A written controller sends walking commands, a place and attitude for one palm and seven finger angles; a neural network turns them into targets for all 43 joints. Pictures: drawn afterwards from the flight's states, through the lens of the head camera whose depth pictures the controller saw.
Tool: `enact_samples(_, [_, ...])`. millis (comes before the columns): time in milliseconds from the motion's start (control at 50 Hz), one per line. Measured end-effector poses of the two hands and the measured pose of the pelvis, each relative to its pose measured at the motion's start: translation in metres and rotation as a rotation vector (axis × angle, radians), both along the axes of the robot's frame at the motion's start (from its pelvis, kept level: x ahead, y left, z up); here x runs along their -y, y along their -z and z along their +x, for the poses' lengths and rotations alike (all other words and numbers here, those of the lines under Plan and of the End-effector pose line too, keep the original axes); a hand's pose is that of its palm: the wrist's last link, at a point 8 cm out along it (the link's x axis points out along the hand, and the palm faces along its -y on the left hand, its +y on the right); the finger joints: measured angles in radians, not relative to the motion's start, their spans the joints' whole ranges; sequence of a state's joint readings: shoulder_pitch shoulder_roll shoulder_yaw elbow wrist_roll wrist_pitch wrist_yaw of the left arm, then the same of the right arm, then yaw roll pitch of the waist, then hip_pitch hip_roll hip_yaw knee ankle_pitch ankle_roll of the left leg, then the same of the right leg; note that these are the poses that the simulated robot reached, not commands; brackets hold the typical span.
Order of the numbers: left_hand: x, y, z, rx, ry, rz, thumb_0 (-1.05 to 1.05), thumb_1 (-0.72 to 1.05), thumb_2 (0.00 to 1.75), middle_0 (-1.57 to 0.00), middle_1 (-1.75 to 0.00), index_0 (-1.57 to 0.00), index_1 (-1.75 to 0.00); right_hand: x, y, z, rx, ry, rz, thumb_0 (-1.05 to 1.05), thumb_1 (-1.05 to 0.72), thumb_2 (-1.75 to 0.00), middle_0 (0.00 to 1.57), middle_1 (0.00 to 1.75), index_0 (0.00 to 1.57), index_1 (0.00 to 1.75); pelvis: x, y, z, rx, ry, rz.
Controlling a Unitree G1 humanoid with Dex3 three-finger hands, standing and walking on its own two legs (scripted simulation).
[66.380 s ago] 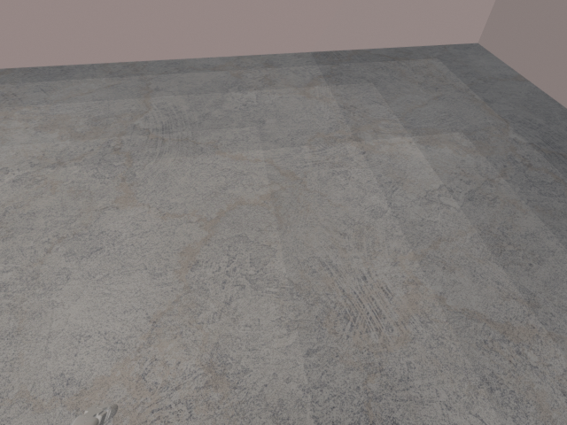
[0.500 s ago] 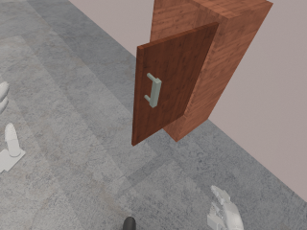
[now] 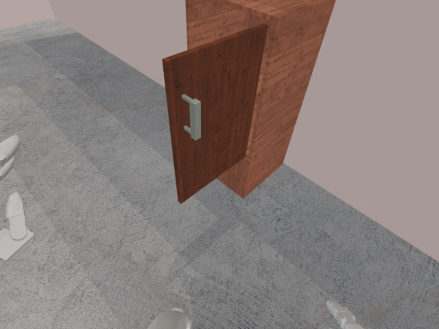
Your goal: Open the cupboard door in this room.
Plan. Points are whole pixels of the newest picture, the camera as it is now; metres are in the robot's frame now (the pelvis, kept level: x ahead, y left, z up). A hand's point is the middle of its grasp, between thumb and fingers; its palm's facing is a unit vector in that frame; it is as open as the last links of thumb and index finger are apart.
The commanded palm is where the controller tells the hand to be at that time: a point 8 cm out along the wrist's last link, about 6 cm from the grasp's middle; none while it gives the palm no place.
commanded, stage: stop stepping back and stand still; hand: left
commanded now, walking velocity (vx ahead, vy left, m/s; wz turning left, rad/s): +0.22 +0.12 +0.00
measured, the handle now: (190, 117) +0.66 +0.12 +0.01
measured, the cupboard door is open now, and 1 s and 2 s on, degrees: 89 89 89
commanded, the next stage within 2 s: let the arm hang, fingers relaxed in 1.12 s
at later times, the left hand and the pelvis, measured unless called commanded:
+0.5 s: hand out of the picture +0.18 +0.29 +0.18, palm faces +0.44 -0.74 -0.51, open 7.4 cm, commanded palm +0.12 +0.33 +0.19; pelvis -0.01 +0.02 +0.01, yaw +2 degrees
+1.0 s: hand out of the picture +0.16 +0.34 +0.17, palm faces +0.42 -0.77 -0.49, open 7.4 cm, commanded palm +0.09 +0.38 +0.19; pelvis -0.04 +0.07 +0.01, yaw +2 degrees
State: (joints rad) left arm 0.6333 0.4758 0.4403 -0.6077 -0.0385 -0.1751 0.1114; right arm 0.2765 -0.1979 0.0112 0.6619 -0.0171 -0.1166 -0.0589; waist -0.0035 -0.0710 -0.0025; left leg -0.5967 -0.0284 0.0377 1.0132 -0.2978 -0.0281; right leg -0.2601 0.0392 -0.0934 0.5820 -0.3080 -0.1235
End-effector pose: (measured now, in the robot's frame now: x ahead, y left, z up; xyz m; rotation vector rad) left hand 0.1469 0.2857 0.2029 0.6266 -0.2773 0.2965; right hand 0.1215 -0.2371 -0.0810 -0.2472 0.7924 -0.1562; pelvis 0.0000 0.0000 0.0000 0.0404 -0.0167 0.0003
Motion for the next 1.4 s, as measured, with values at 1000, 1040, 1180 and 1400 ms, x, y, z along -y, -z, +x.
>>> enact_samples(1000, [-0.088, 0.015, -0.029, -0.049, -0.118, -0.08, 0.01, 0.89, 0.9, -0.21, -0.3, -0.21, -0.3, -0.082, -0.015, -0.006, 0.05, -0.044, 0.015, 0.01, -0.91, -0.9, 0.21, 0.3, 0.21, 0.3, -0.072, -0.012, -0.035, -0.008, -0.036, -0.042])
enact_samples(1040, [-0.09, 0.015, -0.03, -0.051, -0.116, -0.077, 0.01, 0.89, 0.9, -0.21, -0.3, -0.21, -0.3, -0.083, -0.017, -0.003, 0.06, -0.043, 0.014, 0.01, -0.91, -0.9, 0.21, 0.3, 0.21, 0.3, -0.074, -0.012, -0.036, -0.008, -0.036, -0.043])
enact_samples(1180, [-0.094, 0.018, -0.035, -0.066, -0.133, -0.084, 0.01, 0.89, 0.9, -0.21, -0.3, -0.21, -0.3, -0.087, -0.019, 0.007, 0.08, -0.056, 0.012, 0.01, -0.91, -0.9, 0.2, 0.3, 0.2, 0.3, -0.077, -0.012, -0.036, -0.009, -0.038, -0.043])
enact_samples(1400, [-0.075, 0.239, -0.057, -0.969, -0.259, -0.381, 0.0, 0.91, 0.9, -0.2, -0.3, -0.19, -0.3, -0.065, 0.035, -0.011, -0.135, -0.094, 0.067, 0.01, -0.91, -0.9, 0.2, 0.3, 0.21, 0.3, -0.074, 0.0, -0.045, -0.025, -0.072, -0.024])
